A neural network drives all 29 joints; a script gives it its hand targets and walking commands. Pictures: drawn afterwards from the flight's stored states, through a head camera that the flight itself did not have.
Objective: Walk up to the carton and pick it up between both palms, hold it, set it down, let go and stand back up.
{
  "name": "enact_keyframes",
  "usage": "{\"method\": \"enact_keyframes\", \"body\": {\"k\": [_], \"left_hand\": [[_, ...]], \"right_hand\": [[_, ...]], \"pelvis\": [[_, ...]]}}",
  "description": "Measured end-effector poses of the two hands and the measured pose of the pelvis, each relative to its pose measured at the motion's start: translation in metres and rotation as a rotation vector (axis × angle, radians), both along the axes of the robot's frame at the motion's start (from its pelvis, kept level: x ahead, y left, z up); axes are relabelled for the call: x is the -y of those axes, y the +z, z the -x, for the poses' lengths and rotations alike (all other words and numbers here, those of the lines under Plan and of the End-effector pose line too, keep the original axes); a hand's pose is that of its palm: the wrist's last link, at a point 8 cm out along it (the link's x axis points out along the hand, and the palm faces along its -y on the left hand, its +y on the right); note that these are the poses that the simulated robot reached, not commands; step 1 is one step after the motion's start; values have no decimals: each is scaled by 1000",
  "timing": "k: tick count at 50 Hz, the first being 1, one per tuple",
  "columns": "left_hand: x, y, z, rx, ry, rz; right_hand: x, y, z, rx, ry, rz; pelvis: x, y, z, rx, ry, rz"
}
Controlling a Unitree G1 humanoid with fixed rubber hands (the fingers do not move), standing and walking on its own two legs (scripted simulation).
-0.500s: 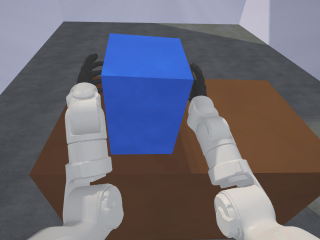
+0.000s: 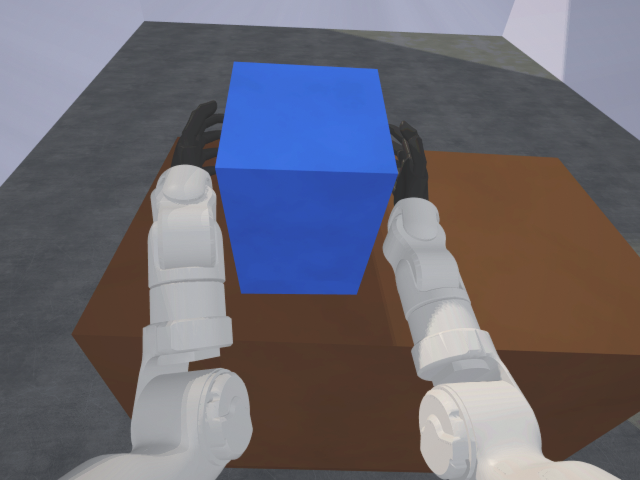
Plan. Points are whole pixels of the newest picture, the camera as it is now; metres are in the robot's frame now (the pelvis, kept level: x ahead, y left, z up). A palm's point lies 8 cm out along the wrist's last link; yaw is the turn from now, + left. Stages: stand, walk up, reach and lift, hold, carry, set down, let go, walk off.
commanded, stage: set down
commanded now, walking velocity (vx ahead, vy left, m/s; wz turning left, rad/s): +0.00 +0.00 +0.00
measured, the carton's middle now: (302, 192) +0.40 +0.00 +0.18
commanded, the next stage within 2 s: none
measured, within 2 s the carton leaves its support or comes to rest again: neither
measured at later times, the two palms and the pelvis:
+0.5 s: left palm (202, 200) +0.40 +0.13 +0.16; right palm (398, 206) +0.39 -0.12 +0.16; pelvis +0.03 +0.01 +0.00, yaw +0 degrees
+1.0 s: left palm (211, 219) +0.41 +0.12 +0.13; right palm (397, 230) +0.39 -0.13 +0.12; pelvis +0.02 +0.02 +0.00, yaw +0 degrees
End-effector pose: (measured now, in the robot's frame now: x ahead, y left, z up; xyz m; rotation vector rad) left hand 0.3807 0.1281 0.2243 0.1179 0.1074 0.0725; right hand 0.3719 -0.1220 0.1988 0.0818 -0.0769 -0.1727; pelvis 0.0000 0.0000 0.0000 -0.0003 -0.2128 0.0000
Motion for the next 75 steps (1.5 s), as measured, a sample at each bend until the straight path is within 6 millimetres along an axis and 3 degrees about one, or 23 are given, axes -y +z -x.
{"method": "enact_keyframes", "body": {"k": [8,11,23,36,44,54,75], "left_hand": [[-2,-61,-6,-90,-5,-7],[0,-74,-7,-90,-4,12],[3,-57,-23,-48,-21,-1],[-12,-82,-21,-108,-1,14],[-3,-85,-25,-121,-26,0],[9,-103,-27,-173,-44,11],[13,-137,-41,-227,-45,40]], "right_hand": [[0,-49,-8,-44,14,32],[2,-59,-8,-40,15,38],[5,-38,-22,-9,0,77],[-9,-66,-22,-71,11,39],[-1,-69,-20,-92,-15,52],[11,-85,-17,-150,-36,41],[15,-107,-32,-212,-33,38]], "pelvis": [[-2,0,-11,-15,8,7],[-2,0,-15,-33,12,11],[-6,0,-27,-42,6,12],[-14,0,-29,-60,8,23],[-17,0,-26,-67,2,23],[-15,1,-22,-93,-20,17],[-6,3,-29,-177,-26,8]]}}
